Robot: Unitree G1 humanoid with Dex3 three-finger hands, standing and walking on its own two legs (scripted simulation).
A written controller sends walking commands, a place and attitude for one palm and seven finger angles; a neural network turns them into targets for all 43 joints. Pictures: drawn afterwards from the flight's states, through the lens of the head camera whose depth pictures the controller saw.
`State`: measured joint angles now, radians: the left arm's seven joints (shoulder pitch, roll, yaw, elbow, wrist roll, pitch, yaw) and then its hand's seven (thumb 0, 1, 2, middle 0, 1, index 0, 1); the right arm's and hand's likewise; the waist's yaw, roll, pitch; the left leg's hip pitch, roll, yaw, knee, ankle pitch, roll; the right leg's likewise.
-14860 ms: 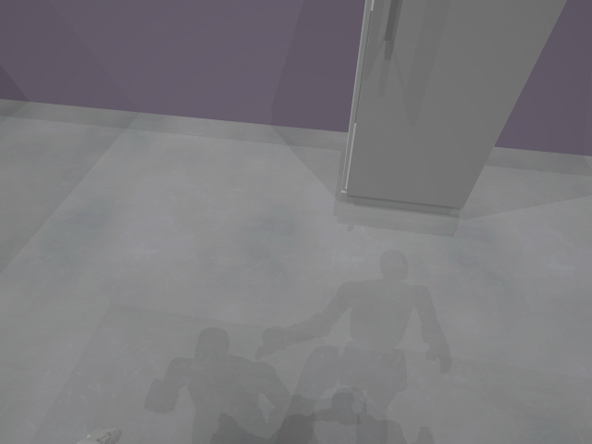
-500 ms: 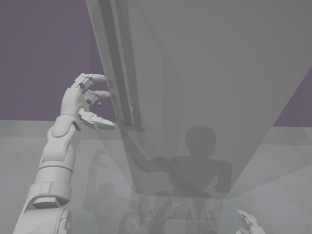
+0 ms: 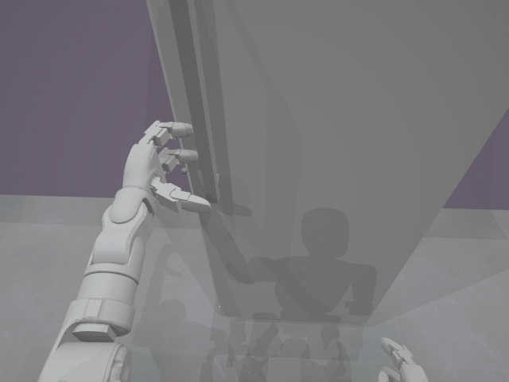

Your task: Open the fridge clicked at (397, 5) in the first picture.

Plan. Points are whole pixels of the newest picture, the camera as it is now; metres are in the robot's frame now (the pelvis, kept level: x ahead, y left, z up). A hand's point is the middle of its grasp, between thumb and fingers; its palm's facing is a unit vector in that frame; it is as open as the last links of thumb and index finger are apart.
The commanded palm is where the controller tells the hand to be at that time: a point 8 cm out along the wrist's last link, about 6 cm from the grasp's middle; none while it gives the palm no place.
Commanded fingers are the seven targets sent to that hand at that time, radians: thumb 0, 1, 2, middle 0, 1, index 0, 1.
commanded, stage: feel for the door with the fingertips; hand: left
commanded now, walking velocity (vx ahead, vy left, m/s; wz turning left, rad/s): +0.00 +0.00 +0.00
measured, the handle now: (199, 90) +0.45 +0.11 +0.25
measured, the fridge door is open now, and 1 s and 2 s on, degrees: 0 0 0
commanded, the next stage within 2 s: slide the fingers in behind the handle in 0.60 s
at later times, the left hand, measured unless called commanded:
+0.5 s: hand (188, 162) +0.41 +0.13 +0.16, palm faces +0.00 -1.00 +0.00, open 14.0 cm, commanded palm +0.38 +0.18 +0.15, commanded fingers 0.00 -0.50 0.30 -0.30 -1.20 -0.30 -1.20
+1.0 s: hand (182, 163) +0.41 +0.14 +0.15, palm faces +0.00 -1.00 +0.00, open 13.8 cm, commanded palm +0.38 +0.19 +0.15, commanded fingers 0.00 -0.50 0.30 -0.30 -1.20 -0.30 -1.20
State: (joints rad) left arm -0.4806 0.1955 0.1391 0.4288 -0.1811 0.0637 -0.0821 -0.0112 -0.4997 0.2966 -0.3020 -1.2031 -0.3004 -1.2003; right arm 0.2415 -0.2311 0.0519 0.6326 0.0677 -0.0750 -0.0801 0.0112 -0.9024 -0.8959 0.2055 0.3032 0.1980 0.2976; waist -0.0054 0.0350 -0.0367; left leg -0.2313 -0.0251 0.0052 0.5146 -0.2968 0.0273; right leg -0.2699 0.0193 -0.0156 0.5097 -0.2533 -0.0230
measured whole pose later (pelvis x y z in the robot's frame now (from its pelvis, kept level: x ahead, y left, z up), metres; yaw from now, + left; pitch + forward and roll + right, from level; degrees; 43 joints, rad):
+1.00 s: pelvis -0.01 +0.00 +0.00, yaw -1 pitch +2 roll +0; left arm -0.58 0.25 0.20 0.62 -0.17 -0.02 -0.10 -0.01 -0.50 0.30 -0.35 -1.22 -0.33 -1.21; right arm 0.30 -0.25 0.04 0.64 0.07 -0.06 -0.07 0.01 -0.90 -0.90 0.21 0.30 0.20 0.30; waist -0.03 0.03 -0.04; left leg -0.27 -0.01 0.01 0.53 -0.29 0.02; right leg -0.31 0.03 -0.01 0.51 -0.24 -0.03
